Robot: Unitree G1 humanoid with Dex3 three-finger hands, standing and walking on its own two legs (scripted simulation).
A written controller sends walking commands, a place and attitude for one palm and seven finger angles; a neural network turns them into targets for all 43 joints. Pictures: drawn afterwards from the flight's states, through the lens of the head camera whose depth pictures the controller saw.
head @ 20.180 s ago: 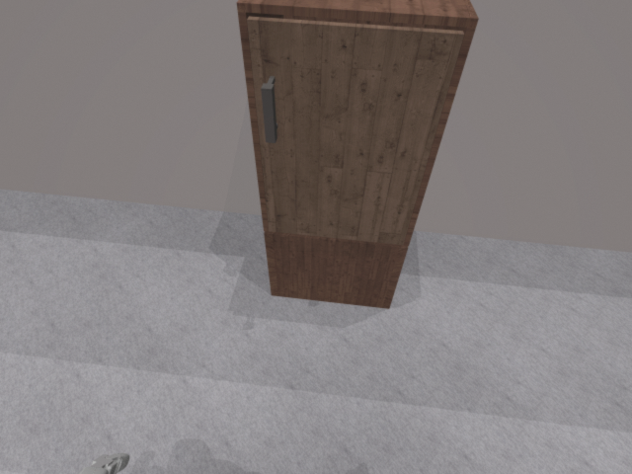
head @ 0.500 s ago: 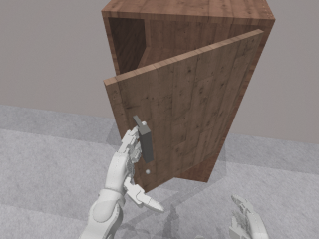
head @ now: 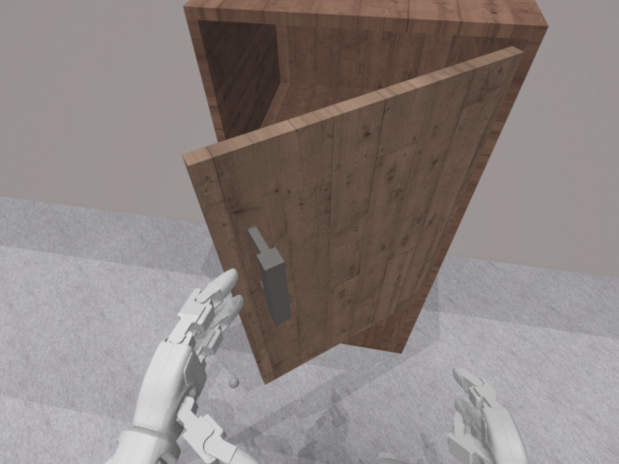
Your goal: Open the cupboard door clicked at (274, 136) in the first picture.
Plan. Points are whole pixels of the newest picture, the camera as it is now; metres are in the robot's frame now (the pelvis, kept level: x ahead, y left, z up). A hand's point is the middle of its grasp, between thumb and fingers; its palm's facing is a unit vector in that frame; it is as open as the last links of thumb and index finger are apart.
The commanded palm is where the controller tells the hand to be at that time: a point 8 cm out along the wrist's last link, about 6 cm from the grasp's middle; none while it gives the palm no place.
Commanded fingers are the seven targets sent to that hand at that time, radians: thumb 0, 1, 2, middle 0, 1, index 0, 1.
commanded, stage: slide the hand sideways off the handle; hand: left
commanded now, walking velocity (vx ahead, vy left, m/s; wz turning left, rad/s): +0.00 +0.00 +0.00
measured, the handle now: (268, 276) +0.32 +0.07 +0.09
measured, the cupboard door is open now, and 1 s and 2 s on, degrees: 39 39 39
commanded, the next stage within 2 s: draw the hand back to the body in 0.34 s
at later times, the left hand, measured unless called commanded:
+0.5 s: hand (186, 414) +0.16 +0.13 +0.09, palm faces -0.11 -0.99 -0.05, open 16.3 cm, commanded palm +0.14 +0.20 +0.10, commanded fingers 0.00 -0.50 0.30 -0.15 -0.30 -0.15 -0.30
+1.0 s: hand (105, 388) +0.17 +0.19 +0.14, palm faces +0.02 -0.98 -0.21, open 16.0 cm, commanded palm +0.13 +0.25 +0.16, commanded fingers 0.00 -0.19 0.44 -0.16 -0.30 -0.16 -0.30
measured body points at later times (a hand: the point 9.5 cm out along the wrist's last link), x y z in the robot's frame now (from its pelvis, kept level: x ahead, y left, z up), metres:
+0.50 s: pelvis -0.02 +0.00 -0.01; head +0.00 -0.01 +0.44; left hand +0.16 +0.19 +0.09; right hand +0.17 -0.23 -0.06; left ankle -0.05 +0.10 -0.69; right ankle +0.04 -0.11 -0.69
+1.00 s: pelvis -0.01 +0.01 +0.02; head -0.02 +0.00 +0.47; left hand +0.16 +0.25 +0.15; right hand +0.18 -0.21 -0.03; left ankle -0.05 +0.10 -0.69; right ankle +0.04 -0.11 -0.69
